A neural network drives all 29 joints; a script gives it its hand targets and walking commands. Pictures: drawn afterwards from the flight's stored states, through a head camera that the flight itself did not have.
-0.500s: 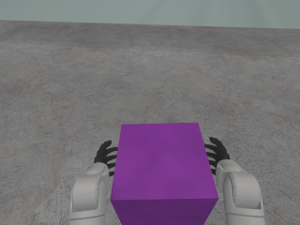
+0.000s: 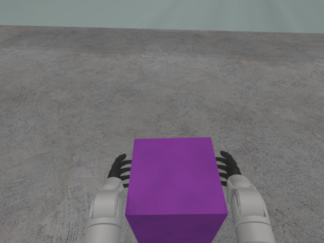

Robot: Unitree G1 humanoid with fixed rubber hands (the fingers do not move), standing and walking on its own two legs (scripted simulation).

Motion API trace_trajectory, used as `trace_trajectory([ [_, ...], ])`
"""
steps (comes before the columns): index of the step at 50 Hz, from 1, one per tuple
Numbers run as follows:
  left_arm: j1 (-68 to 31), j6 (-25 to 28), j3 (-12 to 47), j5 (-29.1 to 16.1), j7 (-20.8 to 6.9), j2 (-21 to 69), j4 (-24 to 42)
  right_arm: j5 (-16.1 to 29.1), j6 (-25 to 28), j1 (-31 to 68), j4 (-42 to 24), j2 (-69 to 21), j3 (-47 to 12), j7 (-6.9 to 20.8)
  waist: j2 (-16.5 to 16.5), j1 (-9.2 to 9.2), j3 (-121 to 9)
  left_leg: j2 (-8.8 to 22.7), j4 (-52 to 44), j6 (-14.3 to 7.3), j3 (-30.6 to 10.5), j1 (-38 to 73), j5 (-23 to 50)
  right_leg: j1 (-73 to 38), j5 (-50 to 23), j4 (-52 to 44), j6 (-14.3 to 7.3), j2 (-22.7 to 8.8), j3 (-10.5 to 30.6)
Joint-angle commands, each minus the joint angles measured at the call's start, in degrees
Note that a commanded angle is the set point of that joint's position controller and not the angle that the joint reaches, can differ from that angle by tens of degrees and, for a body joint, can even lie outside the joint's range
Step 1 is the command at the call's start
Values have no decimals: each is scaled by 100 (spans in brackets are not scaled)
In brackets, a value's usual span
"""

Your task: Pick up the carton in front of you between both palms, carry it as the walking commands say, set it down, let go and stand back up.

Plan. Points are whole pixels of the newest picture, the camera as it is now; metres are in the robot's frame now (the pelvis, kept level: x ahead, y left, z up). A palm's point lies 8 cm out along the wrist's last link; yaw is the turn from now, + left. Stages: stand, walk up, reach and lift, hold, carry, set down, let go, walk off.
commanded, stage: carry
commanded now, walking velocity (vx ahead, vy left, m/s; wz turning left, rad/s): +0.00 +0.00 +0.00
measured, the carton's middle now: (173, 193) +0.29 +0.00 -0.05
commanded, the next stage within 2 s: hold in 1.06 s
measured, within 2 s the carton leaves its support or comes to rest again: neither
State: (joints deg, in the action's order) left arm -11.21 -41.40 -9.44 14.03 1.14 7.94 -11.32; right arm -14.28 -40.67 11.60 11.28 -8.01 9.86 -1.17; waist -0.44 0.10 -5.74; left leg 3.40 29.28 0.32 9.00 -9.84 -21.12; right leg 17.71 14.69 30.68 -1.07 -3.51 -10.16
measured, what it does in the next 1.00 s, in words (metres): stands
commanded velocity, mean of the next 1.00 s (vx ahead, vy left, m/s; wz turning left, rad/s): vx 0.00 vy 0.00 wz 0.00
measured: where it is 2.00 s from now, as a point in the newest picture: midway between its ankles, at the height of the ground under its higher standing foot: outside the picture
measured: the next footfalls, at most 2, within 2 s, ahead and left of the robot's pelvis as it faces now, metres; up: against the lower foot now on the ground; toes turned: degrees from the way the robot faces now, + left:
none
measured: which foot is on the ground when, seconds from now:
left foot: down 0.00-1.00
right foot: down 0.00-1.00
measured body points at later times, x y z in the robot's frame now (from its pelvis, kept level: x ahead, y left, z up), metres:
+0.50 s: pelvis -0.03 +0.00 +0.00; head -0.05 +0.00 +0.45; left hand +0.27 +0.15 +0.03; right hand +0.27 -0.15 +0.03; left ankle -0.06 +0.11 -0.73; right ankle +0.02 -0.11 -0.73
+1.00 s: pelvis -0.04 +0.01 +0.00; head -0.06 +0.01 +0.45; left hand +0.26 +0.16 +0.03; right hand +0.26 -0.14 +0.03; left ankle -0.06 +0.11 -0.73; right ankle +0.02 -0.11 -0.73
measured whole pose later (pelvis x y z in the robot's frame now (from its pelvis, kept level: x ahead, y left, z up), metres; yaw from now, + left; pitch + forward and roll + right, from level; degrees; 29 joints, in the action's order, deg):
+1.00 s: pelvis -0.04 +0.01 +0.00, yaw +0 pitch +2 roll +0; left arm -11.1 -42.6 -9.2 13.5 1.3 7.9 -8.9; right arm -13.6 -41.9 11.6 9.1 -8.0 9.6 -1.3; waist -0.2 -0.1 -5.5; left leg 2.7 30.2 -1.0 9.5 -13.4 -18.4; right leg 20.1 10.1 28.8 -0.7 -4.3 -9.6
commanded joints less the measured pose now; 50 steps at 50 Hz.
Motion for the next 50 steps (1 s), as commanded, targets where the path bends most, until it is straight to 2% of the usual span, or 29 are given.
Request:
trace_trajectory([
  [1,-2805,561,2846,-1251,-1225,4930,280,1220,451,2584,-104,-4999,-2846,1235,48,-4,-1225,585,-466,-90,-493,-25,1521,-793,-1730,-358,-62,-616,643],
  [7,-2642,347,3202,-1462,-1264,5152,561,1445,238,2417,-367,-5231,-3217,1282,39,-10,-1366,580,-431,-86,-498,-20,1575,-822,-1779,-364,-58,-628,630],
  [11,-2502,159,3131,-1430,-1250,5014,617,1429,52,2291,-437,-5091,-3160,1273,39,-11,-1290,587,-444,-85,-496,-99,1509,-760,-1718,-390,-50,-628,629],
  [18,-2683,172,3217,-1509,-1264,5050,748,1497,65,2456,-553,-5149,-3240,1277,45,-17,-1192,589,-514,-121,-531,-208,1221,-692,-1458,-477,-46,-618,664],
  [50,-2628,141,3189,-1500,-1268,5047,702,1484,42,2402,-506,-5151,-3202,1282,34,-17,-1288,591,-483,-185,-559,-309,1295,-643,-1428,-451,-7,-620,660],
])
